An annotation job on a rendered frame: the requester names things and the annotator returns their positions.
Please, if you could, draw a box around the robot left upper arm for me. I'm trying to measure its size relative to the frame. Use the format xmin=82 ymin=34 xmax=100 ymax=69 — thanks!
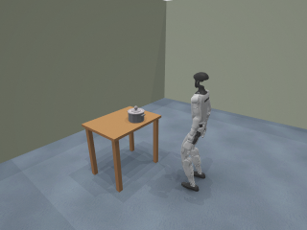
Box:
xmin=191 ymin=95 xmax=201 ymax=123

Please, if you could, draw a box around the table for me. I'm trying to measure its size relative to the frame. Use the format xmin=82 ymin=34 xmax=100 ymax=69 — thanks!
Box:
xmin=82 ymin=106 xmax=161 ymax=193

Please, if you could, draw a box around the robot right forearm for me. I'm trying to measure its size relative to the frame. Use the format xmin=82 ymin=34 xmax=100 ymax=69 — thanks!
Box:
xmin=202 ymin=111 xmax=211 ymax=127

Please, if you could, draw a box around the robot right upper arm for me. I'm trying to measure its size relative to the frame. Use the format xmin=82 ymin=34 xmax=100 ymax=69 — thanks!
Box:
xmin=206 ymin=90 xmax=212 ymax=113

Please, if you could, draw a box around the humanoid robot torso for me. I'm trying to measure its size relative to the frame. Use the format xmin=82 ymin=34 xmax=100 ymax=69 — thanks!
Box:
xmin=191 ymin=92 xmax=209 ymax=138

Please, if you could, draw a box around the robot left foot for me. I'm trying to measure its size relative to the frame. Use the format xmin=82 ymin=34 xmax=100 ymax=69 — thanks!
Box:
xmin=181 ymin=182 xmax=200 ymax=192

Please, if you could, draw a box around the lid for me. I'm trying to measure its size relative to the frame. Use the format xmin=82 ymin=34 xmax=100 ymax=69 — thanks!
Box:
xmin=128 ymin=107 xmax=145 ymax=115

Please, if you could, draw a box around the robot left forearm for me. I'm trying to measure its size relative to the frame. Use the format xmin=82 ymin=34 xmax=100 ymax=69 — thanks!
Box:
xmin=187 ymin=117 xmax=200 ymax=143

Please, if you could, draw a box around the pot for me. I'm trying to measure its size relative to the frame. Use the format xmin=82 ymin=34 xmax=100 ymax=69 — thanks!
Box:
xmin=128 ymin=113 xmax=146 ymax=124

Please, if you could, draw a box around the left robot hand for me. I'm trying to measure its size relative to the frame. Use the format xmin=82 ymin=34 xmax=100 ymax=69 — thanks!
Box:
xmin=181 ymin=141 xmax=193 ymax=157

